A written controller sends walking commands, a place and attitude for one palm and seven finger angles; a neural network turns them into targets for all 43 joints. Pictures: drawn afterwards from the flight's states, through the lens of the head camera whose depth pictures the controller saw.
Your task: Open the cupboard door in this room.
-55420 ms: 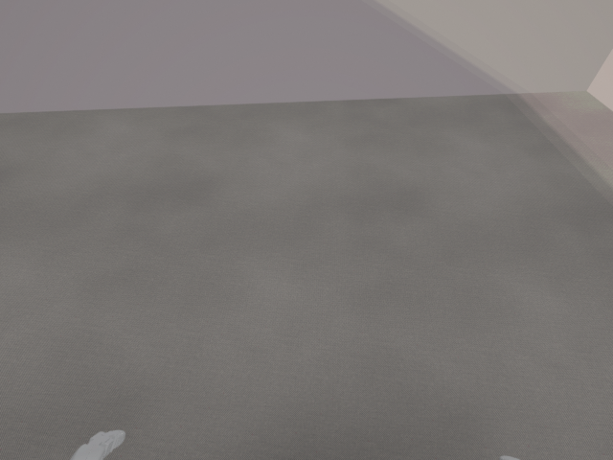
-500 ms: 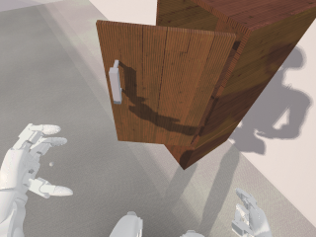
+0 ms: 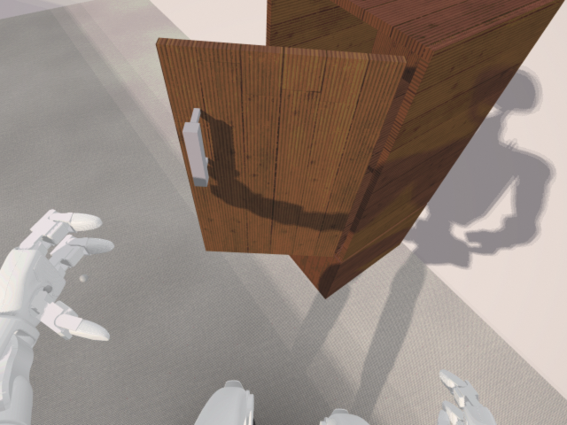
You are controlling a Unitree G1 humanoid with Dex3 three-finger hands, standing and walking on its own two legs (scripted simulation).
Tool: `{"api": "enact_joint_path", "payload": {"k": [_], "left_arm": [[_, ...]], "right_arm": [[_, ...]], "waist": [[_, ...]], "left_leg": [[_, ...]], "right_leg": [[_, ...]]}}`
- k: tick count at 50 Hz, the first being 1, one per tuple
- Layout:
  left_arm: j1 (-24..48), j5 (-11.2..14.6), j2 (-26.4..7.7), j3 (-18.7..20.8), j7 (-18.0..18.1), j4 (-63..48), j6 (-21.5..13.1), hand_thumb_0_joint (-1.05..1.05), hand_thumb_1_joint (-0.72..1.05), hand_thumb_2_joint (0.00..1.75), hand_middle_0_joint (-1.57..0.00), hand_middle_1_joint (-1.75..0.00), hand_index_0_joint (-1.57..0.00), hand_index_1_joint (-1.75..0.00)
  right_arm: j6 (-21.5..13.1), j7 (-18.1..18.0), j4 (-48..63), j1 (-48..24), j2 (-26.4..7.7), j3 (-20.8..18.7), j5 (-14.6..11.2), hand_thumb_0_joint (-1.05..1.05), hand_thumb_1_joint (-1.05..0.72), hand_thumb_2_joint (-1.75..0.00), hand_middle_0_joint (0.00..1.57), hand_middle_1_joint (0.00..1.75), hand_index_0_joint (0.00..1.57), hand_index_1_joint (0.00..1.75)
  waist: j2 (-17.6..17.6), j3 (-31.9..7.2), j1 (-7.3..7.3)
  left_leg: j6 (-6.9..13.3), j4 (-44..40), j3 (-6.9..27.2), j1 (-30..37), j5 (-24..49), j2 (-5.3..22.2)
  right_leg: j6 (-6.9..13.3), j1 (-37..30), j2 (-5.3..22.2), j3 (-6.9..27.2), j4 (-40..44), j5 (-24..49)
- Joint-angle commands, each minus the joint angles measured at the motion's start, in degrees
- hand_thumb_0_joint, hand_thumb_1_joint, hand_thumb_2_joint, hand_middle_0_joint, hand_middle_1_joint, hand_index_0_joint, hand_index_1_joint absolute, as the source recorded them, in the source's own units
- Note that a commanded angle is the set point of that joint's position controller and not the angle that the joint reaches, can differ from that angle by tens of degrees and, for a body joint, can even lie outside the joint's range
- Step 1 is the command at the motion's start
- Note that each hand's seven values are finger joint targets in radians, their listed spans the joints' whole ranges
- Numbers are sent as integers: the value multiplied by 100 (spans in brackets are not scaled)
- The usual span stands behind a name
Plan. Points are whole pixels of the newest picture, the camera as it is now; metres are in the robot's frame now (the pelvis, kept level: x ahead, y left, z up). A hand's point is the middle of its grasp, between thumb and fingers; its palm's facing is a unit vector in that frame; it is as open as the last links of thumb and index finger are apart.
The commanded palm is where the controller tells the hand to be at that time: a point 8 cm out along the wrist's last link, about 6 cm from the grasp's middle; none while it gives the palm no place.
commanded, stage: raise the hand with hooked fingers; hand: left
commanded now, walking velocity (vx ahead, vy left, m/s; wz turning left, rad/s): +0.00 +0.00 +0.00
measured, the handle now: (198, 148) +0.54 +0.18 +0.03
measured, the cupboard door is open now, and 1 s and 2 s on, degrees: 52 52 52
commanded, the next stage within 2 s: move the hooked fingers beside the handle in 0.32 s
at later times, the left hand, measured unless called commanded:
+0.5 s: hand (110, 272) +0.29 +0.25 +0.05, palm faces +0.05 -1.00 -0.05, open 14.0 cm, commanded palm +0.28 +0.29 +0.05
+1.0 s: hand (127, 227) +0.37 +0.25 +0.04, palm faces +0.03 -1.00 -0.02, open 14.0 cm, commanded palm +0.35 +0.29 +0.05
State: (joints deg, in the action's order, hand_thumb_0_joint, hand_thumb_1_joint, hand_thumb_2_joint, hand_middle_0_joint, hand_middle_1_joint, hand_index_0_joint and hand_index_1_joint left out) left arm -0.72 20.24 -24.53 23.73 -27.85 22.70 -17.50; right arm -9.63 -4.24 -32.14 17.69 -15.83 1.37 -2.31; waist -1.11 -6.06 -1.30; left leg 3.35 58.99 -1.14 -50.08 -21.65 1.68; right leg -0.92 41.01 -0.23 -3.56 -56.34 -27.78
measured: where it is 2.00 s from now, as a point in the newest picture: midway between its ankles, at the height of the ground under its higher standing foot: outside the picture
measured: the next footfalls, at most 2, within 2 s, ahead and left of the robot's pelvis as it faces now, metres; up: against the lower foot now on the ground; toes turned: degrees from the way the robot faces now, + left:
none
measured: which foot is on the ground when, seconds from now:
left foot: down 0.00-1.00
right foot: down 0.00-1.00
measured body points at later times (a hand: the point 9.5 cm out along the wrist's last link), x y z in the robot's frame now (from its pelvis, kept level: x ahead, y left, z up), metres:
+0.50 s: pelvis +0.01 -0.03 -0.01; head +0.07 -0.02 +0.44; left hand +0.28 +0.30 +0.06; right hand +0.17 -0.28 -0.09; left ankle +0.07 +0.08 -0.67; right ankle +0.00 -0.14 -0.67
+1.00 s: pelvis +0.01 -0.02 -0.01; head +0.10 +0.00 +0.43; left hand +0.36 +0.30 +0.04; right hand +0.12 -0.29 -0.11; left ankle +0.07 +0.08 -0.67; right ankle +0.00 -0.14 -0.67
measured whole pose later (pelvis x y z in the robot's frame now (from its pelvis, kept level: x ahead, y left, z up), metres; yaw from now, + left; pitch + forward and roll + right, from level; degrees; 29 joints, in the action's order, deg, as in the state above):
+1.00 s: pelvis +0.01 -0.02 -0.01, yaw -1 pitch +16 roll -3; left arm 16.0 17.3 -26.0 25.8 -27.6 38.4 -20.1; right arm -6.5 -4.1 -34.7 17.5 -15.8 0.8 -2.1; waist -1.1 -6.8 -2.7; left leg 1.7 62.8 -0.6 -55.1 -24.3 2.9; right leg 0.5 46.4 -1.5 -3.7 -60.8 -30.8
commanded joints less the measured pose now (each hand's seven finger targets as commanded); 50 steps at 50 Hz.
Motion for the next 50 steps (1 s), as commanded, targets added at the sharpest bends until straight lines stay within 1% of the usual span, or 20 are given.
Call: {"api": "enact_joint_path", "payload": {"k": [1, 4, 6, 12, 16, 19, 21, 23, 24, 28, 29, 31, 34, 36, 38, 39, 42, 45, 48, 50], "left_arm": [[910, 164, -1368, 642, 186, -1284, -647, 0, -50, 30, -30, -120, -30, -120], [882, 152, -1441, 701, 241, -1242, -727, 0, -50, 30, -30, -120, -30, -120], [865, 144, -1319, 594, 207, -1226, -703, 0, -50, 30, -30, -120, -30, -120], [882, 199, -1274, 511, 54, -1262, -586, 0, -50, 30, -30, -120, -30, -120], [924, 263, -1252, 577, 57, -1034, -599, 0, -50, 30, -30, -120, -30, -120], [985, 228, -1277, 561, 49, -928, -602, 0, -50, 30, -30, -120, -30, -120], [978, 208, -1247, 525, 24, -976, -599, 0, -50, 30, -30, -120, -30, -120], [1197, 180, -1265, 487, 14, -978, -615, 0, -50, 30, -30, -120, -30, -120], [1362, 157, -1435, 597, 35, -931, -623, 0, -50, 30, -30, -120, -30, -120], [2021, 111, -1512, 606, 39, -588, -669, 0, -50, 30, -30, -120, -30, -120], [2071, 114, -1637, 704, 28, -503, -683, 0, -50, 30, -30, -120, -30, -120], [2032, 100, -1666, 735, -39, -332, -662, 0, -50, 30, -30, -120, -30, -120], [2062, 93, -1929, 931, -142, -18, -597, 0, -50, 30, -30, -120, -30, -120], [2177, 54, -1783, 748, -192, -78, -566, 0, -50, 30, -30, -120, -30, -120], [2256, 72, -1687, 666, -190, -30, -521, 0, -50, 30, -30, -120, -30, -120], [2339, 85, -1686, 674, -178, 49, -517, 0, -50, 30, -30, -120, -30, -120], [2595, 21, -1606, 594, -88, 210, -526, 0, -50, 30, -30, -120, -30, -120], [2860, -91, -1749, 656, -17, 479, -560, 0, -50, 30, -30, -120, -30, -120], [3272, -209, -1636, 467, 81, 396, -639, 0, -50, 30, -30, -120, -30, -120], [3348, -275, -1799, 575, 163, 270, -710, 0, -50, 30, -30, -120, -30, -120]], "right_arm": [[-348, -37, 792, -180, -924, -395, 21, 0, -90, -90, 20, 30, 20, 30], [-337, -27, 752, -163, -924, -397, 32, 0, -90, -90, 20, 30, 20, 30], [-314, -32, 763, -187, -906, -398, 7, 0, -90, -90, 20, 30, 20, 30], [-309, -72, 755, -181, -894, -404, -21, 0, -90, -90, 20, 30, 20, 30], [-302, -82, 701, -184, -872, -382, -16, 0, -90, -90, 20, 30, 20, 30], [-299, -85, 685, -187, -871, -378, -16, 0, -90, -90, 20, 30, 20, 30], [-292, -70, 702, -224, -847, -374, -20, 0, -90, -90, 20, 30, 20, 30], [-286, -89, 682, -219, -843, -377, -25, 0, -90, -90, 20, 30, 20, 30], [-277, -104, 631, -172, -867, -371, -4, 0, -90, -90, 20, 30, 20, 30], [-262, -141, 525, -189, -861, -346, -12, 0, -90, -90, 20, 30, 20, 30], [-252, -153, 492, -154, -869, -350, -2, 0, -90, -90, 20, 30, 20, 30], [-227, -142, 498, -155, -863, -355, -8, 0, -90, -90, 20, 30, 20, 30], [-167, -130, 469, -77, -892, -355, -2, 0, -90, -90, 20, 30, 20, 30], [-135, -105, 509, -88, -869, -367, -20, 0, -90, -90, 20, 30, 20, 30], [-118, -93, 524, -59, -883, -383, -32, 0, -90, -90, 20, 30, 20, 30], [-107, -89, 509, -8, -902, -392, -20, 0, -90, -90, 20, 30, 20, 30], [-63, -70, 469, 37, -915, -408, -13, 0, -90, -90, 20, 30, 20, 30], [9, -76, 416, 137, -964, -424, -3, 0, -90, -90, 20, 30, 20, 30], [58, -60, 414, 171, -951, -424, 9, 0, -90, -90, 20, 30, 20, 30], [97, -49, 391, 227, -964, -437, 32, 0, -90, -90, 20, 30, 20, 30]], "waist": [[-597, -1420, 106], [-715, -1428, 119], [-724, -1473, 82], [-522, -1608, 29], [-248, -1448, 2], [-287, -1385, 1], [-370, -1529, 26], [-411, -1567, -18], [-304, -1549, -48], [-365, -1490, -114], [-282, -1540, -88], [-369, -1706, -46], [-356, -1858, 19], [-585, -1960, 4], [-585, -1907, -26], [-352, -1873, -70], [-401, -1807, -110], [-225, -1770, -159], [-603, -1910, -158], [-760, -2197, -117]], "left_leg": [[-269, -1141, 708, 2037, 187, 5], [-249, -1045, 636, 1939, 266, -1], [-229, -1012, 572, 1939, 304, -10], [-158, -800, 413, 1839, 642, -40], [-139, -677, 360, 1569, 647, -56], [-129, -597, 324, 1470, 638, -62], [-129, -567, 289, 1501, 779, -72], [-116, -507, 261, 1516, 814, -73], [-110, -457, 284, 1446, 829, -47], [-115, -389, 276, 1291, 652, -44], [-109, -332, 264, 1251, 746, -34], [-112, -302, 213, 1249, 888, -50], [-110, -243, 199, 1149, 1064, -39], [-110, -299, 190, 1346, 1193, -46], [-115, -362, 216, 1454, 1115, -39], [-100, -337, 247, 1394, 1112, -20], [-110, -379, 276, 1396, 997, -23], [-107, -381, 299, 1355, 896, 1], [-137, -473, 377, 1672, 930, 9], [-158, -473, 423, 1976, 1172, 35]], "right_leg": [[283, 513, -249, -87, 659, 426], [288, 461, -248, -43, 647, 469], [259, 434, -223, -22, 677, 497], [216, 256, -225, 70, 762, 750], [189, 203, -222, 138, 774, 807], [192, 203, -208, 200, 763, 810], [180, 87, -181, 230, 734, 989], [162, 120, -175, 280, 732, 1059], [171, 146, -191, 279, 688, 1074], [160, 241, -162, 359, 689, 851], [169, 128, -168, 411, 678, 960], [150, 9, -134, 462, 658, 1179], [158, -161, -141, 494, 588, 1414], [160, -87, -145, 423, 555, 1587], [166, 77, -175, 343, 589, 1434], [168, 83, -200, 323, 570, 1430], [166, 286, -197, 260, 553, 1267], [176, 427, -220, 234, 516, 1107], [220, 602, -214, 155, 481, 985], [245, 613, -228, 131, 433, 1090]]}}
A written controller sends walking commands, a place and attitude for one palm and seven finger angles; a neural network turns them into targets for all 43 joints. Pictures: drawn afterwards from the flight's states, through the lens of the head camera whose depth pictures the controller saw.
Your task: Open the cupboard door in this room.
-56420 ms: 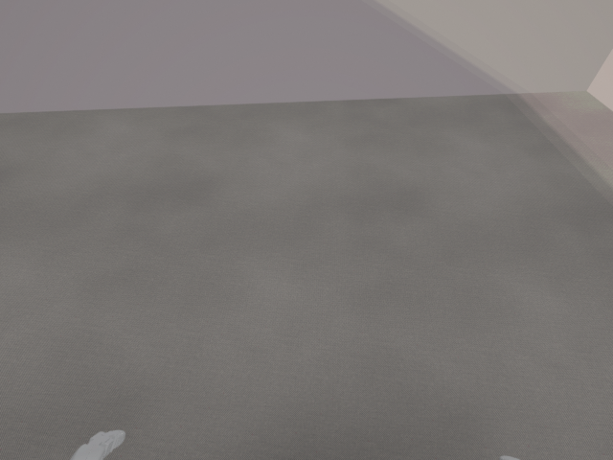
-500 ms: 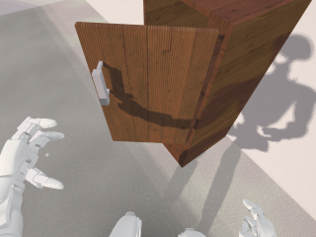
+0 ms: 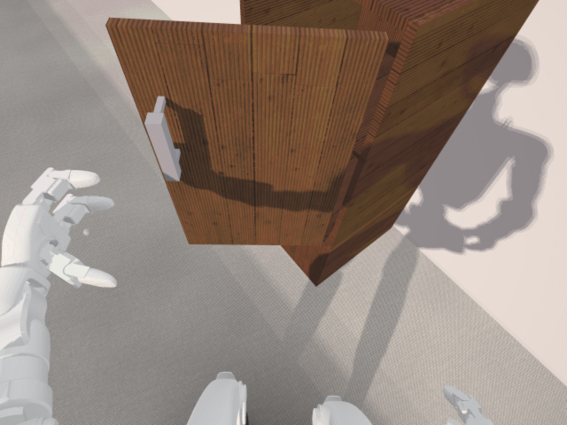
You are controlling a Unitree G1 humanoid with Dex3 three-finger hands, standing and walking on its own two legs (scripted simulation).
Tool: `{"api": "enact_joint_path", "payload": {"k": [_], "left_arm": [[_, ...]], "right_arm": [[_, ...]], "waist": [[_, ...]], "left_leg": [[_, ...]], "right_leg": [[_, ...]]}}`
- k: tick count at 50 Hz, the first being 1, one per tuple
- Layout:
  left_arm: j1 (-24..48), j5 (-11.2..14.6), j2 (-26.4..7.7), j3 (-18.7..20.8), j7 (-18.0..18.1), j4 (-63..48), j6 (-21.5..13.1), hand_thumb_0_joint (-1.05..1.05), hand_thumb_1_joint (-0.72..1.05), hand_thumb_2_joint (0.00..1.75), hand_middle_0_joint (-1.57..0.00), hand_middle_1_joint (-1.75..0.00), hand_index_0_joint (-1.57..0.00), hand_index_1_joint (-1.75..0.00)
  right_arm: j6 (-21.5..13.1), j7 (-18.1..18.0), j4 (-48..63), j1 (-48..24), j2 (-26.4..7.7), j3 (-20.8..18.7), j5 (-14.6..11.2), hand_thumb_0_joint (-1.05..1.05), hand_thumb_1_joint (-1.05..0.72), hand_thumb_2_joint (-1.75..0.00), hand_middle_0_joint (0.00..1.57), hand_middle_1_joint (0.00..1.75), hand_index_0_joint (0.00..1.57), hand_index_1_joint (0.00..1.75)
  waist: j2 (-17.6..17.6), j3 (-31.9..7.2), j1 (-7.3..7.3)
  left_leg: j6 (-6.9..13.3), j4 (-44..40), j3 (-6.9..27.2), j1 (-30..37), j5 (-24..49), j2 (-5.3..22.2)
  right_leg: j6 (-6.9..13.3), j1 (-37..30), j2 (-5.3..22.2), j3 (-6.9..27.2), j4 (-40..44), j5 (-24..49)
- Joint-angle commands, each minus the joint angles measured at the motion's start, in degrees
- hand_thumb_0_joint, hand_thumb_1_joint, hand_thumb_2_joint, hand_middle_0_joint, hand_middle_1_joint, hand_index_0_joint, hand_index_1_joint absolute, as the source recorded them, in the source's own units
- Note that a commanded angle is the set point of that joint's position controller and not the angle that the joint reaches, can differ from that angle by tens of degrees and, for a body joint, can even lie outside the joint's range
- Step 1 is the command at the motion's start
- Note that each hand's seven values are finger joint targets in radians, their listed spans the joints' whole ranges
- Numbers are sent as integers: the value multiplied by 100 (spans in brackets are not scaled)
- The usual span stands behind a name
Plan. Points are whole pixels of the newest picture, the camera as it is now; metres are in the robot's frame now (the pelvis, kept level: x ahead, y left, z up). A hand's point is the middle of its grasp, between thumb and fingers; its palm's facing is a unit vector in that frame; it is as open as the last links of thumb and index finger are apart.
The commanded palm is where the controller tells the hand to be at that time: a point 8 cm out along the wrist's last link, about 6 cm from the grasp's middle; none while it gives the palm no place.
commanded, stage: move the hooked fingers beside the handle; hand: left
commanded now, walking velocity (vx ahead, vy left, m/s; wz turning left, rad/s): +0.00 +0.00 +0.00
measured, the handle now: (167, 140) +0.53 +0.21 +0.05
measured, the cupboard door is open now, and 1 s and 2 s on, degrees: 52 52 52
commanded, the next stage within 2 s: slide the fingers in behind the handle in 1.82 s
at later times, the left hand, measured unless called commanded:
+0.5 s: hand (108, 197) +0.41 +0.27 +0.05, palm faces +0.04 -1.00 -0.01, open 14.0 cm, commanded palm +0.39 +0.31 +0.05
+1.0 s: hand (123, 167) +0.46 +0.26 +0.06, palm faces +0.05 -1.00 -0.02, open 14.0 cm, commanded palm +0.44 +0.30 +0.05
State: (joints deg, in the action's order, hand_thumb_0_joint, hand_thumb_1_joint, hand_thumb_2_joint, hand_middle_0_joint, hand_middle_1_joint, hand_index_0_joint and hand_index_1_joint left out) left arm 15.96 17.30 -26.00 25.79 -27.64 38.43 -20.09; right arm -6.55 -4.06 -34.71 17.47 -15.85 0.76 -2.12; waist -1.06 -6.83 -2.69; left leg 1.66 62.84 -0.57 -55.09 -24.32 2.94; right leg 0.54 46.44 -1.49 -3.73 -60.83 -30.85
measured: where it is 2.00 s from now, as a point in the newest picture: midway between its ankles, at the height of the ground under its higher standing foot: outside the picture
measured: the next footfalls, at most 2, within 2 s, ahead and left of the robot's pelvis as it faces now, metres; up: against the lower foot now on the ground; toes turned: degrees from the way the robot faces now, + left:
none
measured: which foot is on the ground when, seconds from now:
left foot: down 0.00-1.00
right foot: down 0.00-1.00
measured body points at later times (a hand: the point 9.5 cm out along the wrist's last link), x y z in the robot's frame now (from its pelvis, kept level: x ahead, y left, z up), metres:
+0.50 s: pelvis +0.00 +0.01 +0.00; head +0.10 +0.04 +0.43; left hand +0.40 +0.32 +0.05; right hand +0.08 -0.26 -0.10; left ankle +0.06 +0.10 -0.66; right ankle -0.01 -0.12 -0.66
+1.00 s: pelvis -0.01 +0.00 -0.02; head +0.11 +0.03 +0.42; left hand +0.45 +0.31 +0.06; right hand +0.02 -0.28 -0.12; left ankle +0.06 +0.10 -0.66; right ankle -0.01 -0.12 -0.66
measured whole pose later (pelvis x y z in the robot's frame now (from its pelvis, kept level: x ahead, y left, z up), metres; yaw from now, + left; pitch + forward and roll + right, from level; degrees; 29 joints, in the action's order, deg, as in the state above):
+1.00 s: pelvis -0.01 +0.00 -0.02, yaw -2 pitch +21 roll -4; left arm 42.8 8.9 -34.1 27.9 -23.3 63.6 -24.1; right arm 2.4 -2.5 -36.7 20.0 -15.9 1.6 -0.9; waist -1.0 -6.7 -7.1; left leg 1.6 67.1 -0.3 -63.4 -24.9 4.2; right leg 0.7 54.8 -2.7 -3.7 -64.8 -31.1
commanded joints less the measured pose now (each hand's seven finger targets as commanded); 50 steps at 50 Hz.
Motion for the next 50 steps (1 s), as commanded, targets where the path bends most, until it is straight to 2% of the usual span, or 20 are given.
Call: {"api": "enact_joint_path", "payload": {"k": [1, 4, 5, 8, 12, 14, 15, 18, 25, 27, 29, 30, 34, 36, 37, 40, 44, 46, 47, 50], "left_arm": [[1706, 19, -1560, 308, 182, -1345, -466, 0, -50, 30, -30, -120, -30, -120], [1703, 3, -1723, 489, 297, -1233, -483, 0, -50, 30, -30, -120, -30, -120], [1715, -35, -1776, 540, 322, -1164, -470, 0, -50, 30, -30, -120, -30, -120], [1806, -109, -1517, 290, 365, -860, -376, 0, -50, 30, -30, -120, -30, -120], [2123, -180, -1374, 104, 385, -664, -346, 0, -50, 30, -30, -120, -30, -120], [2512, -189, -1284, -28, 390, -457, -401, 0, -50, 30, -30, -120, -30, -120], [2655, -246, -1416, 62, 407, -362, -447, 0, -50, 30, -30, -120, -30, -120], [3072, -320, -1348, -55, 456, -245, -565, 0, -50, 30, -30, -120, -30, -120], [3621, -497, -1935, 319, 616, 12, -738, 0, -50, 30, -30, -120, -30, -120], [3727, -530, -1680, 79, 615, 112, -712, 0, -50, 30, -30, -120, -30, -120], [3717, -526, -1777, 182, 636, 188, -710, 0, -50, 30, -30, -120, -30, -120], [3637, -547, -1779, 192, 626, 421, -657, 0, -50, 30, -30, -120, -30, -120], [3948, -562, -1908, 226, 570, 869, -640, 0, -50, 30, -30, -120, -30, -120], [4241, -616, -2011, 214, 547, 971, -676, 0, -50, 30, -30, -120, -30, -120], [4240, -637, -2180, 354, 550, 1019, -715, 0, -50, 30, -30, -120, -30, -120], [4499, -662, -2138, 266, 512, 904, -858, 0, -50, 30, -30, -120, -30, -120], [4683, -645, -2398, 420, 477, 1218, -839, 0, -50, 30, -30, -120, -30, -120], [4710, -713, -2555, 468, 461, 1410, -756, 0, -50, 30, -30, -120, -30, -120], [4927, -737, -2465, 320, 455, 1369, -741, 0, -50, 30, -30, -120, -30, -120], [4986, -774, -2692, 481, 469, 1363, -753, 0, -50, 30, -30, -120, -30, -120]], "right_arm": [[-192, -53, 643, 256, -946, -384, 11, 0, -90, -90, 20, 30, 20, 30], [-121, -46, 617, 313, -962, -375, 36, 0, -90, -90, 20, 30, 20, 30], [-91, -38, 609, 305, -958, -369, 37, 0, -90, -90, 20, 30, 20, 30], [3, -11, 623, 324, -948, -365, 25, 0, -90, -90, 20, 30, 20, 30], [95, 14, 628, 404, -979, -373, 38, 0, -90, -90, 20, 30, 20, 30], [132, 7, 586, 434, -987, -351, 40, 0, -90, -90, 20, 30, 20, 30], [157, 2, 541, 457, -1018, -372, 46, 0, -90, -90, 20, 30, 20, 30], [198, 10, 492, 475, -1016, -372, 67, 0, -90, -90, 20, 30, 20, 30], [354, 25, 376, 613, -1055, -347, 118, 0, -90, -90, 20, 30, 20, 30], [402, 47, 386, 622, -1025, -349, 108, 0, -90, -90, 20, 30, 20, 30], [438, 63, 393, 682, -1030, -348, 131, 0, -90, -90, 20, 30, 20, 30], [477, 70, 379, 702, -1043, -350, 111, 0, -90, -90, 20, 30, 20, 30], [570, 65, 331, 760, -1036, -326, 107, 0, -90, -90, 20, 30, 20, 30], [613, 61, 297, 784, -1051, -325, 110, 0, -90, -90, 20, 30, 20, 30], [637, 58, 280, 824, -1074, -335, 123, 0, -90, -90, 20, 30, 20, 30], [665, 81, 257, 856, -1059, -335, 138, 0, -90, -90, 20, 30, 20, 30], [718, 61, 202, 920, -1079, -307, 129, 0, -90, -90, 20, 30, 20, 30], [752, 55, 197, 955, -1097, -300, 122, 0, -90, -90, 20, 30, 20, 30], [755, 59, 187, 948, -1087, -291, 119, 0, -90, -90, 20, 30, 20, 30], [784, 60, 165, 1027, -1109, -293, 141, 0, -90, -90, 20, 30, 20, 30]], "waist": [[-733, -2167, -8], [-573, -2219, 17], [-673, -2250, 34], [-697, -1931, -39], [-596, -1889, -99], [-494, -1745, -198], [-460, -1792, -211], [-680, -1908, -240], [-835, -2406, -171], [-903, -2395, -231], [-923, -2458, -183], [-666, -2404, -234], [-535, -2115, -308], [-558, -2158, -370], [-572, -2228, -321], [-871, -2513, -341], [-624, -2384, -415], [-670, -2445, -403], [-785, -2392, -481], [-818, -2676, -433]], "left_leg": [[4, -875, 389, 2595, 1482, -77], [2, -864, 410, 2561, 1621, -67], [-14, -880, 391, 2568, 1620, -61], [-38, -989, 434, 2559, 1444, -47], [-50, -1006, 488, 2595, 1381, -28], [-31, -963, 523, 2471, 1203, -27], [-48, -957, 548, 2511, 1117, -2], [-72, -951, 629, 2655, 1033, -2], [-94, -787, 665, 2819, 1428, 19], [-95, -783, 658, 2861, 1393, 22], [-88, -742, 663, 2870, 1576, 18], [-70, -724, 612, 2756, 1527, 19], [-1, -599, 495, 2252, 1330, -22], [11, -552, 474, 2188, 1298, -11], [2, -536, 482, 2177, 1315, -9], [-16, -459, 512, 2453, 1506, 9], [53, -339, 445, 1991, 1332, -17], [46, -322, 435, 1921, 1324, -10], [53, -305, 437, 1945, 1304, -5], [51, -220, 443, 2037, 1537, 10]], "right_leg": [[93, 107, -109, 126, 896, 1398], [106, 9, -131, 103, 870, 1506], [90, 32, -125, 108, 866, 1514], [92, 227, -126, 44, 934, 1322], [96, 383, -131, 10, 929, 1242], [111, 525, -147, 10, 902, 1134], [101, 624, -142, 6, 877, 1060], [118, 810, -112, 6, 813, 982], [137, 799, -125, 32, 676, 1153], [128, 875, -127, 22, 685, 1131], [151, 809, -154, 14, 663, 1229], [118, 788, -160, 17, 709, 1246], [109, 731, -174, 74, 703, 1239], [82, 775, -163, 102, 687, 1238], [92, 759, -164, 115, 665, 1234], [115, 906, -180, 119, 590, 1303], [89, 747, -204, 194, 597, 1301], [73, 739, -193, 206, 579, 1312], [66, 843, -188, 210, 583, 1290], [74, 773, -204, 225, 520, 1477]]}}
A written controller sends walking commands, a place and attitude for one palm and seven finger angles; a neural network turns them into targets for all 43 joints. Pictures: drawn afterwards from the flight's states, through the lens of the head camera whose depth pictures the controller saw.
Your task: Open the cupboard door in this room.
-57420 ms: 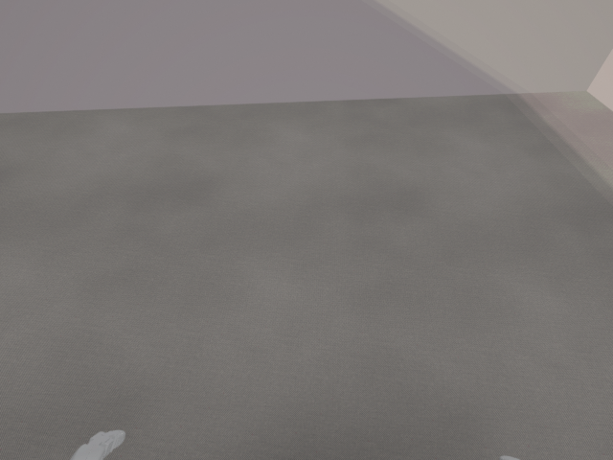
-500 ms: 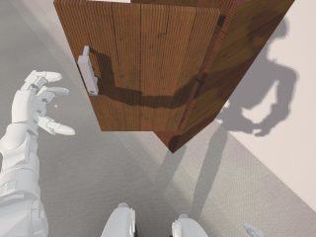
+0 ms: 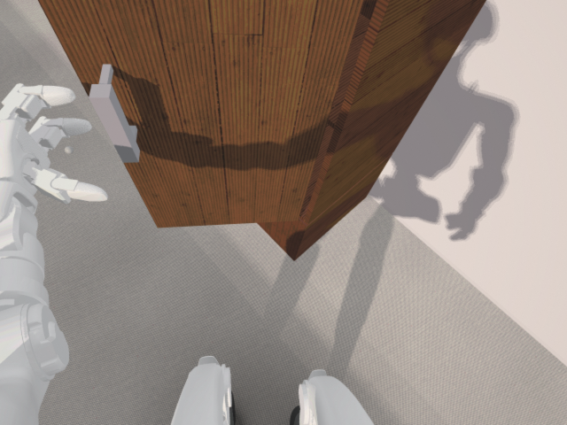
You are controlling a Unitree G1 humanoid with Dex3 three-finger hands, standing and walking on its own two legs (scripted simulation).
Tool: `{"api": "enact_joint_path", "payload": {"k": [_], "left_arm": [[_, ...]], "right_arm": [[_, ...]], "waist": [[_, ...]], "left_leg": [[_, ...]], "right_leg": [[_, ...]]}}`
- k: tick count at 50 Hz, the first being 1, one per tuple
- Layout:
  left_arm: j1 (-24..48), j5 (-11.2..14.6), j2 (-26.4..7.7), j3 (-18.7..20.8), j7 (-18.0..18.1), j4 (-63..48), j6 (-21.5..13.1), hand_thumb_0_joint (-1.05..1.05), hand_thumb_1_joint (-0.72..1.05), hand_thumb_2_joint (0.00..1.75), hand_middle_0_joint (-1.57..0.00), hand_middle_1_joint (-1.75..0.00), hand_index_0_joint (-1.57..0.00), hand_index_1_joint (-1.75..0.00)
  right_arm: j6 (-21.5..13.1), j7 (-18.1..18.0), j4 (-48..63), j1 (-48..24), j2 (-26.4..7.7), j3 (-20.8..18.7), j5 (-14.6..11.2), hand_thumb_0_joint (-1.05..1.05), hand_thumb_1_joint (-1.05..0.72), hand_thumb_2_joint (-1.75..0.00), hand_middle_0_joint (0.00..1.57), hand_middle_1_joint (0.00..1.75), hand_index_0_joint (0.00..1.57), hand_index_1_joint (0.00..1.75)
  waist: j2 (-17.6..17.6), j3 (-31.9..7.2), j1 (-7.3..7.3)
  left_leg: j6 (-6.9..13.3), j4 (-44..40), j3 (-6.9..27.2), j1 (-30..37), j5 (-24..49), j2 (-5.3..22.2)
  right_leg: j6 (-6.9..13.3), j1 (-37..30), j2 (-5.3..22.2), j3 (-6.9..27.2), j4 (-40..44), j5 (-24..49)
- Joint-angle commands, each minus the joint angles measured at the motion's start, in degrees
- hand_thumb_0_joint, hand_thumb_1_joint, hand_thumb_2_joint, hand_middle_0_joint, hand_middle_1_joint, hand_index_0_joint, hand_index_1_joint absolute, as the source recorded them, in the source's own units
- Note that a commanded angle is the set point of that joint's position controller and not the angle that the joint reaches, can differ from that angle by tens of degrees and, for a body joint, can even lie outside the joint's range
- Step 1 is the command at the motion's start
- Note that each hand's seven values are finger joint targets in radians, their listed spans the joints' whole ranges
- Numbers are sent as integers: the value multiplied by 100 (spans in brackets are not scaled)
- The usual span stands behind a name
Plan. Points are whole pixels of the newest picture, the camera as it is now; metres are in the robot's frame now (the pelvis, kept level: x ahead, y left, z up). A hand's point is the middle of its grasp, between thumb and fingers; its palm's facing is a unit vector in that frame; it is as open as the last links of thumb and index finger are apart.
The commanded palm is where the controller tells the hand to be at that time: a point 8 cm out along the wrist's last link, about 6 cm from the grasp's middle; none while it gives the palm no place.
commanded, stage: move the hooked fingers beside the handle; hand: left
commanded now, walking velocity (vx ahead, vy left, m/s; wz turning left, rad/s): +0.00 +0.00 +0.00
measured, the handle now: (119, 116) +0.53 +0.22 +0.06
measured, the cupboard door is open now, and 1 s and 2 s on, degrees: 52 52 52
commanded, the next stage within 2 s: slide the fingers in behind the handle in 0.82 s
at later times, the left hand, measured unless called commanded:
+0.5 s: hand (58, 149) +0.46 +0.28 +0.07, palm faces +0.08 -1.00 -0.01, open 14.0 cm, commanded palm +0.44 +0.32 +0.06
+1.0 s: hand (66, 148) +0.46 +0.27 +0.07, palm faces +0.08 -1.00 -0.02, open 14.0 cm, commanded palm +0.44 +0.31 +0.06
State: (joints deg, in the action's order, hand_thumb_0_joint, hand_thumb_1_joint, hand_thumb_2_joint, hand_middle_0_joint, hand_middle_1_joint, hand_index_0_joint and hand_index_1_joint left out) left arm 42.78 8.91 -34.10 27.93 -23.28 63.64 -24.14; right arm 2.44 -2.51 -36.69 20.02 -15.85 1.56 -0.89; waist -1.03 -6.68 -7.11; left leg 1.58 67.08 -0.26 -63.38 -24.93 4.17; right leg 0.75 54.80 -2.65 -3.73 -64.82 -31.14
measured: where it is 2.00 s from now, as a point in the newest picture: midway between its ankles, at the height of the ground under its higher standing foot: outside the picture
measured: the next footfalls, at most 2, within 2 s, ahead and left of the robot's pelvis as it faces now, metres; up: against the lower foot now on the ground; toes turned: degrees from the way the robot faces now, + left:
none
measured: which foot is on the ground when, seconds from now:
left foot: down 0.00-1.00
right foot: down 0.00-1.00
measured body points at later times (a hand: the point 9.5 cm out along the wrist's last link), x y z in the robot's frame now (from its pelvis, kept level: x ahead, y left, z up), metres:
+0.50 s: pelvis +0.00 +0.00 +0.00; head +0.13 +0.04 +0.43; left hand +0.45 +0.34 +0.07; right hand +0.05 -0.27 -0.11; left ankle +0.06 +0.10 -0.64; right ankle +0.00 -0.12 -0.64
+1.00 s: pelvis +0.00 +0.01 +0.00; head +0.12 +0.04 +0.44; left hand +0.45 +0.33 +0.07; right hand +0.04 -0.26 -0.11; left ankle +0.06 +0.10 -0.64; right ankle +0.00 -0.12 -0.64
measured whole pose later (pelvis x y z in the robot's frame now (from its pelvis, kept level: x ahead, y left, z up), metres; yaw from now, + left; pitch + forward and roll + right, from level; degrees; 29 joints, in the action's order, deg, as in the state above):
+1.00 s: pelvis +0.00 +0.01 +0.00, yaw +0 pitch +21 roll -5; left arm 42.0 9.1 -33.1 27.0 -22.0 63.1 -24.4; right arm 4.2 -1.8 -36.0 20.1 -15.0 2.0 -0.8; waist -1.3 -7.2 -6.9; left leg 2.2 66.8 -0.6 -62.8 -25.3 4.0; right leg 0.0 53.9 -2.6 -3.2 -63.7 -30.9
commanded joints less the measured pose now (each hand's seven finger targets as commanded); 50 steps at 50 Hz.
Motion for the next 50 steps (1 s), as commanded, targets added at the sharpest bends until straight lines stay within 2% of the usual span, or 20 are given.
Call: {"api": "enact_joint_path", "payload": {"k": [1, 5, 7, 12, 15, 16, 19, 21, 22, 23, 25, 30, 31, 33, 35, 39, 42, 44, 45, 50], "left_arm": [[2330, 71, -1922, 301, 47, -1165, -341, 0, -50, 30, -30, -120, -30, -120], [2056, 87, -1826, 270, 12, -1113, -322, 0, -50, 30, -30, -120, -30, -120], [1845, 79, -1962, 379, 1, -1071, -259, 0, -50, 30, -30, -120, -30, -120], [1833, 121, -1982, 435, -30, -1040, -220, 0, -50, 30, -30, -120, -30, -120], [2047, 166, -1952, 425, -41, -1272, -376, 0, -50, 30, -30, -120, -30, -120], [2073, 165, -2131, 567, -23, -1383, -429, 0, -50, 30, -30, -120, -30, -120], [2143, 208, -1866, 378, -86, -1464, -509, 0, -50, 30, -30, -120, -30, -120], [2067, 186, -1734, 213, -140, -1233, -418, 0, -50, 30, -30, -120, -30, -120], [2070, 180, -1836, 281, -151, -1160, -369, 0, -50, 30, -30, -120, -30, -120], [2008, 163, -1749, 177, -181, -1015, -297, 0, -50, 30, -30, -120, -30, -120], [1976, 190, -1662, 141, -210, -1068, -261, 0, -50, 30, -30, -120, -30, -120], [1966, 234, -1320, -22, -67, -1567, -393, 0, -50, 30, -30, -120, -30, -120], [1993, 224, -1309, -24, -4, -1484, -385, 0, -50, 30, -30, -120, -30, -120], [2158, 202, -1359, 19, 116, -1398, -373, 0, -50, 30, -30, -120, -30, -120], [2184, 128, -1698, 270, 211, -1211, -370, 0, -50, 30, -30, -120, -30, -120], [2162, 34, -1492, 113, 304, -1561, -504, 0, -50, 30, -30, -120, -30, -120], [2110, 52, -1516, 131, 294, -1418, -499, 0, -50, 30, -30, -120, -30, -120], [2003, 117, -1570, 217, 223, -1332, -469, 0, -50, 30, -30, -120, -30, -120], [1825, 110, -1574, 208, 185, -1217, -415, 0, -50, 30, -30, -120, -30, -120], [2006, 155, -1217, -135, 94, -1066, -318, 0, -50, 30, -30, -120, -30, -120]], "right_arm": [[-106, -91, 371, 771, -1097, -374, 20, 0, -90, -90, 20, 30, 20, 30], [-69, -62, 410, 800, -1086, -373, 13, 0, -90, -90, 20, 30, 20, 30], [-36, -53, 445, 805, -1106, -382, 11, 0, -90, -90, 20, 30, 20, 30], [-20, -57, 474, 804, -1096, -394, -13, 0, -90, -90, 20, 30, 20, 30], [-47, -59, 439, 775, -1088, -398, -5, 0, -90, -90, 20, 30, 20, 30], [-64, -62, 419, 791, -1109, -406, 11, 0, -90, -90, 20, 30, 20, 30], [-69, -56, 370, 792, -1072, -403, 4, 0, -90, -90, 20, 30, 20, 30], [-53, -58, 346, 757, -1087, -393, -21, 0, -90, -90, 20, 30, 20, 30], [-51, -67, 326, 768, -1110, -391, -11, 0, -90, -90, 20, 30, 20, 30], [-42, -66, 352, 754, -1109, -381, -28, 0, -90, -90, 20, 30, 20, 30], [-41, -71, 361, 763, -1105, -387, -16, 0, -90, -90, 20, 30, 20, 30], [-34, -32, 406, 727, -1084, -432, 11, 0, -90, -90, 20, 30, 20, 30], [-23, -26, 400, 714, -1082, -416, 17, 0, -90, -90, 20, 30, 20, 30], [-19, -26, 393, 695, -1087, -406, 13, 0, -90, -90, 20, 30, 20, 30], [-16, -54, 386, 720, -1133, -393, 28, 0, -90, -90, 20, 30, 20, 30], [-3, -18, 451, 737, -1079, -398, 57, 0, -90, -90, 20, 30, 20, 30], [18, -10, 410, 711, -1076, -382, 52, 0, -90, -90, 20, 30, 20, 30], [24, -27, 419, 751, -1091, -388, 43, 0, -90, -90, 20, 30, 20, 30], [31, -29, 446, 718, -1092, -383, 30, 0, -90, -90, 20, 30, 20, 30], [45, -37, 437, 705, -1073, -369, 2, 0, -90, -90, 20, 30, 20, 30]], "waist": [[-827, -2718, 2], [-860, -2785, 59], [-815, -2728, 104], [-524, -2484, 25], [-780, -2637, 25], [-796, -2724, 51], [-918, -2777, 3], [-889, -2579, -54], [-899, -2539, -32], [-859, -2399, -47], [-927, -2516, 0], [-1085, -2791, 39], [-993, -2624, 19], [-886, -2435, -22], [-734, -2426, 10], [-1174, -2767, 80], [-941, -2720, 23], [-777, -2698, 35], [-857, -2677, 94], [-648, -2273, -69]], "left_leg": [[70, -614, 379, 2780, 1578, -119], [64, -623, 351, 2849, 1749, -126], [60, -644, 328, 2734, 1695, -124], [110, -620, 268, 2411, 1566, -135], [92, -586, 280, 2638, 1652, -131], [88, -581, 304, 2696, 1743, -121], [80, -563, 334, 2924, 1820, -120], [69, -613, 351, 2886, 1638, -111], [64, -637, 378, 2851, 1567, -102], [67, -655, 374, 2759, 1443, -122], [52, -671, 418, 2992, 1655, -108], [-25, -749, 591, 3624, 1978, -50], [-24, -788, 601, 3505, 1810, -55], [-5, -817, 585, 3252, 1495, -82], [8, -797, 579, 3066, 1462, -86], [-49, -815, 618, 3602, 1828, -71], [-25, -797, 574, 3396, 1707, -80], [0, -781, 540, 3292, 1767, -92], [-9, -793, 493, 3220, 1775, -109], [26, -831, 496, 3002, 1377, -102]], "right_leg": [[37, -115, -88, 243, 919, 1521], [46, -200, -106, 232, 901, 1702], [35, -260, -105, 235, 916, 1690], [-4, -380, -119, 276, 956, 1749], [14, -267, -123, 287, 926, 1756], [29, -335, -129, 278, 910, 1819], [51, -169, -148, 255, 894, 1793], [34, -17, -139, 230, 960, 1611], [40, -8, -133, 213, 963, 1532], [42, 34, -131, 208, 989, 1431], [62, 90, -131, 162, 946, 1542], [99, 416, -132, 37, 885, 1480], [94, 421, -131, 28, 917, 1378], [76, 369, -120, 40, 944, 1227], [83, 260, -114, 66, 908, 1245], [127, 353, -127, 45, 871, 1366], [88, 191, -133, 67, 926, 1381], [96, 51, -150, 73, 926, 1478], [85, 4, -128, 88, 936, 1525], [64, 186, -133, 79, 1018, 1295]]}}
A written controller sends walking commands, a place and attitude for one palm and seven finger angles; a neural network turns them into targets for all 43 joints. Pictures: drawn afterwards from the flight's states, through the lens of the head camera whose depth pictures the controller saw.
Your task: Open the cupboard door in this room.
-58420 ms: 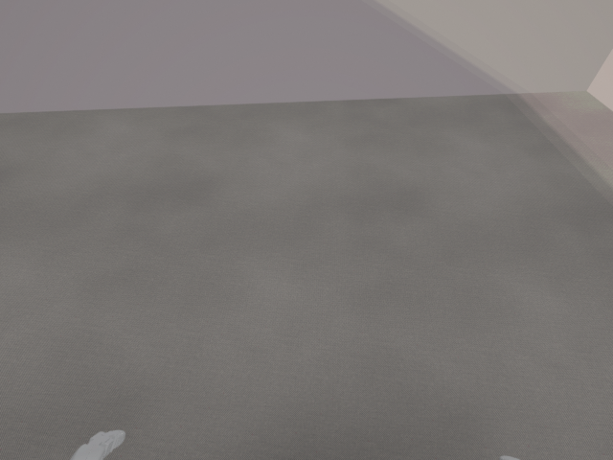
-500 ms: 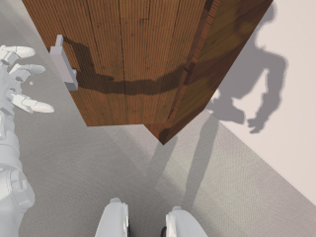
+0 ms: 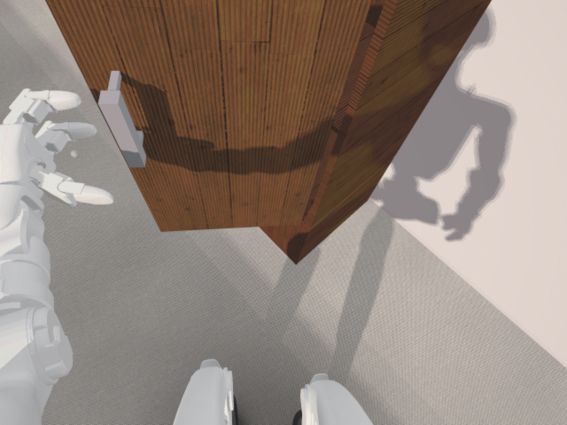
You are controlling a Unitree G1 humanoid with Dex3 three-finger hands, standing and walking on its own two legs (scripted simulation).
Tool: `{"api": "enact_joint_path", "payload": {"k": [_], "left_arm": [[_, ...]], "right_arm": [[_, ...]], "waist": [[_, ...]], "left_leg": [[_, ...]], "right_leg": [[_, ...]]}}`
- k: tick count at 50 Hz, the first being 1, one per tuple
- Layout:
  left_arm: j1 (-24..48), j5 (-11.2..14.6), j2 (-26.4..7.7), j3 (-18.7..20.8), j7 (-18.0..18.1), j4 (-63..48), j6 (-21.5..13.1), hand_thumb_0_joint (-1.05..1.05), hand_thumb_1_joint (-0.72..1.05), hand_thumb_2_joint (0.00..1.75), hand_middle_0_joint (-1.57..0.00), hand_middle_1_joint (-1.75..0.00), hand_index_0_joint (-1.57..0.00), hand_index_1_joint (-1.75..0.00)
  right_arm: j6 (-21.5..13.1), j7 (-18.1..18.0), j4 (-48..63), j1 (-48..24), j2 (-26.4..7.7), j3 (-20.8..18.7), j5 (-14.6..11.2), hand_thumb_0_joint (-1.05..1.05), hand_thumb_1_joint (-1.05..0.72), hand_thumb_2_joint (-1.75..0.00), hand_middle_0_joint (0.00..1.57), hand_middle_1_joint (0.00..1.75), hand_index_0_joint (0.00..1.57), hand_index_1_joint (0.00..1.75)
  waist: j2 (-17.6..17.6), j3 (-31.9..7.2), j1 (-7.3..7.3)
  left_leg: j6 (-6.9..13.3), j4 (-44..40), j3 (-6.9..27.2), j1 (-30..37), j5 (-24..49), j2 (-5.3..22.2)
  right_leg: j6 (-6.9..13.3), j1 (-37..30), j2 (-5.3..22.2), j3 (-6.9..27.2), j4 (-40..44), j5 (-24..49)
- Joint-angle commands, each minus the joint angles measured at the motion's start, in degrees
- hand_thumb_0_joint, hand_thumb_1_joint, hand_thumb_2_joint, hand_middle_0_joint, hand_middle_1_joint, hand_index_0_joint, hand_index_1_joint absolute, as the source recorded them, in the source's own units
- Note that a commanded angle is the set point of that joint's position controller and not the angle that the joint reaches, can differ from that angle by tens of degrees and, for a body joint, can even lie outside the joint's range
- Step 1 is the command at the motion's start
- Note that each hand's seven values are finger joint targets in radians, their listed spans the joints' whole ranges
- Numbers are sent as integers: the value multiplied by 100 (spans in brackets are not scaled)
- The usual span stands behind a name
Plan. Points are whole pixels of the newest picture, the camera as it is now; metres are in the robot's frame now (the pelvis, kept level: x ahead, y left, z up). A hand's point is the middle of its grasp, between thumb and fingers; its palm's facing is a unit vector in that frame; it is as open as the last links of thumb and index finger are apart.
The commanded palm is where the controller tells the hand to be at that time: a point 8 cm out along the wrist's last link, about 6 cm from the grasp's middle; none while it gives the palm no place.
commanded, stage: slide the fingers in behind the handle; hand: left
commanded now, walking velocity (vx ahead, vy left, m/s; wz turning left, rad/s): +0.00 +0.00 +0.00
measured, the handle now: (127, 121) +0.52 +0.22 +0.06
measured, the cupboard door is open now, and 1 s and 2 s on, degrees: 52 52 53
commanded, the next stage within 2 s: close the thumb around the handle in 1.52 s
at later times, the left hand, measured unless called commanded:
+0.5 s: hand (101, 153) +0.46 +0.24 +0.07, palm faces +0.09 -1.00 -0.02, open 14.0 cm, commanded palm +0.44 +0.27 +0.06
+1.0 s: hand (132, 151) +0.47 +0.20 +0.06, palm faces +0.06 -1.00 +0.00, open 14.0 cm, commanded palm +0.44 +0.24 +0.06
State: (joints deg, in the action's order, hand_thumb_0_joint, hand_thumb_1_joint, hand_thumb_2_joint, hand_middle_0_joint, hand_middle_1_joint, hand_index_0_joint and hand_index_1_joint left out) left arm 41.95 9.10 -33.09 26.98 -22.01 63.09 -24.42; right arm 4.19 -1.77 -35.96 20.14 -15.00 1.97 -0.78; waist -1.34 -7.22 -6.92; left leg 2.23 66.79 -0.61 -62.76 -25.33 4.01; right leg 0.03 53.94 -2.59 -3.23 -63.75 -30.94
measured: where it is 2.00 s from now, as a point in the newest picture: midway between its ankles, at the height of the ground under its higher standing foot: outside the picture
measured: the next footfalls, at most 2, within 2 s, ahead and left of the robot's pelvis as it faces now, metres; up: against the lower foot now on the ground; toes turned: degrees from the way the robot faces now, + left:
none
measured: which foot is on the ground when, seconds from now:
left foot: down 0.00-1.00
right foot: down 0.00-1.00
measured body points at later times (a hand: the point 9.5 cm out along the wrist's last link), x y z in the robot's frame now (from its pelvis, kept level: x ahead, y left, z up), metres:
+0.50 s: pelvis +0.00 -0.01 +0.00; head +0.11 +0.02 +0.43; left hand +0.45 +0.29 +0.07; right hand +0.04 -0.27 -0.11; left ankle +0.06 +0.09 -0.64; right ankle -0.01 -0.13 -0.64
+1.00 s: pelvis +0.01 -0.01 +0.00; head +0.12 +0.01 +0.44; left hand +0.46 +0.25 +0.06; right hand +0.04 -0.28 -0.12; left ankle +0.06 +0.09 -0.64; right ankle -0.01 -0.13 -0.64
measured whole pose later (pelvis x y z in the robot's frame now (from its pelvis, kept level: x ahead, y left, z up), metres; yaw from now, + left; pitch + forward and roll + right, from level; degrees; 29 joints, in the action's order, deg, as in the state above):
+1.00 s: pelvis +0.01 -0.01 +0.00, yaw +1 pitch +21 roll -4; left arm 42.1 8.5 -24.8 20.7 -14.3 60.5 -24.9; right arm 4.4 -0.5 -37.1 20.0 -14.4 0.8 -0.4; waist -1.8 -7.8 -6.8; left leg 1.3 66.7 -0.2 -62.2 -25.7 3.8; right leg 0.9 53.7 -2.6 -3.5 -64.5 -31.9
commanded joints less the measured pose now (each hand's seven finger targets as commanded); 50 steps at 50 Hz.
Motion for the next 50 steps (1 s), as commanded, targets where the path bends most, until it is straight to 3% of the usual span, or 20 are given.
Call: {"api": "enact_joint_path", "payload": {"k": [1, 2, 3, 4, 16, 21, 24, 26, 28, 29, 31, 34, 36, 40, 42, 46, 50], "left_arm": [[2216, 132, -1385, 0, -4, -1143, -329, 0, -50, 30, -30, -120, -30, -120], [2259, 139, -1162, -165, 4, -1196, -348, 0, -50, 30, -30, -120, -30, -120], [2303, 139, -1215, -102, 42, -1289, -400, 0, -50, 30, -30, -120, -30, -120], [2392, 178, -1058, -204, 61, -1479, -480, 0, -50, 30, -30, -120, -30, -120], [1997, 37, -1430, 201, 478, -1530, -463, 0, -50, 30, -30, -120, -30, -120], [2241, 20, -994, -203, 452, -1333, -455, 0, -50, 30, -30, -120, -30, -120], [2219, 98, -692, -384, 406, -1464, -483, 0, -50, 30, -30, -120, -30, -120], [2101, 98, -666, -391, 412, -1349, -438, 0, -50, 30, -30, -120, -30, -120], [2227, 101, -697, -370, 447, -1219, -372, 0, -50, 30, -30, -120, -30, -120], [2192, 118, -737, -292, 471, -1266, -393, 0, -50, 30, -30, -120, -30, -120], [2262, 74, -763, -292, 556, -1196, -361, 0, -50, 30, -30, -120, -30, -120], [2248, 32, -1198, 95, 690, -1395, -483, 0, -50, 30, -30, -120, -30, -120], [2396, -30, -1081, -54, 728, -1497, -570, 0, -50, 30, -30, -120, -30, -120], [2405, -52, -809, -267, 735, -1714, -677, 0, -50, 30, -30, -120, -30, -120], [2310, -22, -514, -478, 713, -1582, -598, 0, -50, 30, -30, -120, -30, -120], [2205, 19, -312, -586, 744, -1250, -348, 0, -50, 30, -30, -120, -30, -120], [2332, -10, -179, -625, 941, -1496, -429, 0, -50, 30, -30, -120, -30, -120]], "right_arm": [[-134, -118, 358, 704, -1165, -417, 9, 0, -90, -90, 20, 30, 20, 30], [-147, -104, 355, 694, -1136, -428, 1, 0, -90, -90, 20, 30, 20, 30], [-152, -106, 328, 706, -1148, -438, 16, 0, -90, -90, 20, 30, 20, 30], [-174, -93, 334, 702, -1119, -438, 28, 0, -90, -90, 20, 30, 20, 30], [-126, -49, 386, 663, -1085, -426, 28, 0, -90, -90, 20, 30, 20, 30], [-131, -47, 319, 663, -1050, -421, 21, 0, -90, -90, 20, 30, 20, 30], [-165, -27, 333, 671, -1036, -444, 33, 0, -90, -90, 20, 30, 20, 30], [-147, -28, 306, 667, -1044, -455, 28, 0, -90, -90, 20, 30, 20, 30], [-143, -28, 278, 679, -1048, -451, 25, 0, -90, -90, 20, 30, 20, 30], [-158, -27, 291, 696, -1035, -449, 31, 0, -90, -90, 20, 30, 20, 30], [-146, -23, 298, 654, -1032, -439, 26, 0, -90, -90, 20, 30, 20, 30], [-163, -34, 337, 681, -1036, -429, 52, 0, -90, -90, 20, 30, 20, 30], [-166, -18, 337, 633, -982, -408, 51, 0, -90, -90, 20, 30, 20, 30], [-177, 9, 306, 654, -976, -446, 55, 0, -90, -90, 20, 30, 20, 30], [-171, 31, 278, 662, -968, -465, 49, 0, -90, -90, 20, 30, 20, 30], [-130, 35, 246, 710, -988, -477, 36, 0, -90, -90, 20, 30, 20, 30], [-130, 61, 269, 698, -959, -485, 60, 0, -90, -90, 20, 30, 20, 30]], "waist": [[-739, -2292, -60], [-755, -2294, -115], [-745, -2339, -81], [-965, -2459, -77], [-766, -2620, 109], [-643, -2327, -121], [-837, -2449, -76], [-681, -2515, -71], [-463, -2342, -127], [-540, -2382, -69], [-544, -2303, -99], [-413, -2545, 14], [-695, -2631, -2], [-923, -2911, -24], [-875, -2791, -67], [-497, -2439, -143], [-608, -2531, -98]], "left_leg": [[-49, -798, 556, 2991, 1444, -83], [-50, -798, 567, 3048, 1392, -88], [-64, -817, 606, 3113, 1408, -76], [-70, -787, 623, 3283, 1520, -84], [-54, -766, 451, 2986, 1635, -129], [-33, -708, 445, 2826, 1465, -122], [-49, -733, 475, 3078, 1518, -131], [-53, -723, 478, 3060, 1615, -131], [-22, -705, 464, 2794, 1428, -137], [-18, -671, 451, 2780, 1487, -155], [-15, -682, 422, 2700, 1400, -158], [19, -591, 360, 2492, 1463, -182], [-11, -581, 353, 2605, 1565, -179], [-59, -583, 413, 3052, 1813, -148], [-75, -622, 450, 3144, 1788, -139], [-38, -672, 444, 2896, 1639, -154], [-65, -715, 487, 3100, 1796, -150]], "right_leg": [[146, 294, -129, 30, 883, 1264], [144, 386, -131, 28, 892, 1210], [158, 388, -125, 9, 872, 1201], [182, 459, -131, 12, 836, 1235], [140, -136, -127, 95, 861, 1523], [111, 46, -126, 106, 880, 1466], [150, 131, -132, 85, 882, 1431], [136, 77, -118, 76, 880, 1529], [107, 43, -112, 98, 895, 1453], [126, -1, -115, 107, 860, 1505], [106, 31, -97, 126, 888, 1465], [103, -321, -107, 218, 826, 1639], [105, -270, -95, 215, 776, 1716], [124, -98, -111, 159, 733, 1801], [129, -10, -126, 114, 783, 1739], [104, -27, -120, 91, 872, 1710], [126, 73, -106, 46, 824, 1728]]}}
